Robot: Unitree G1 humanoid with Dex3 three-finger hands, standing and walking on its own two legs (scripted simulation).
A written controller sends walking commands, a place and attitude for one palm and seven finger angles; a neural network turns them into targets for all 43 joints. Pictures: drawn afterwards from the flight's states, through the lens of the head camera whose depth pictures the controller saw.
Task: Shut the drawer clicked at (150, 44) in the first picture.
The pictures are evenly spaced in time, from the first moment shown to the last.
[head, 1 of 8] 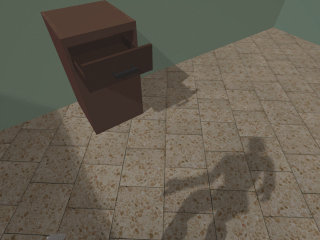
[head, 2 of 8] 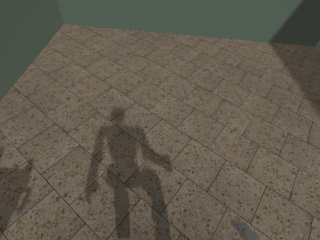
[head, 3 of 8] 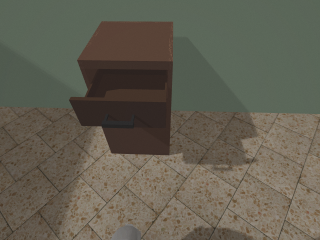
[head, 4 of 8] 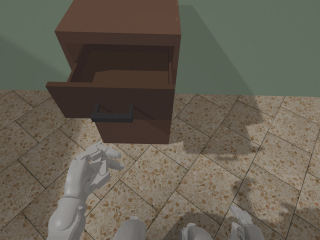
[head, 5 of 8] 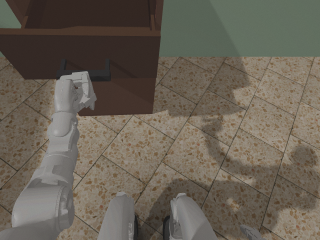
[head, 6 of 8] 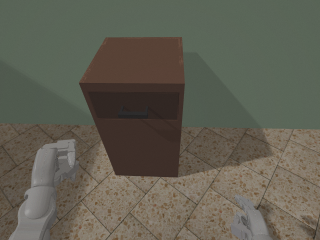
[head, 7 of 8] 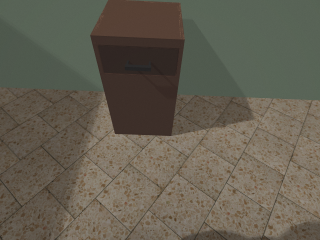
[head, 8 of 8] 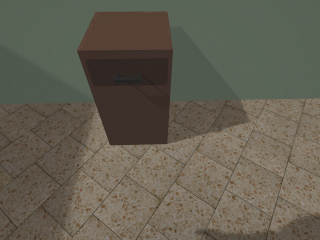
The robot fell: no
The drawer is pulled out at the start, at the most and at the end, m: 0.22 0.22 0.00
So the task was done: yes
